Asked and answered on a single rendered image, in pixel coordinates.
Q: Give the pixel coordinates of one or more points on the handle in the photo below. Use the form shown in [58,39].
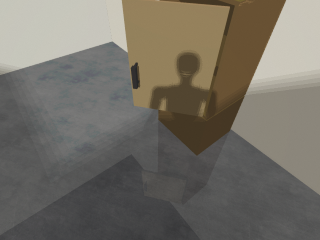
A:
[134,75]

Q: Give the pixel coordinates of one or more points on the cupboard door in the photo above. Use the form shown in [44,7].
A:
[176,46]

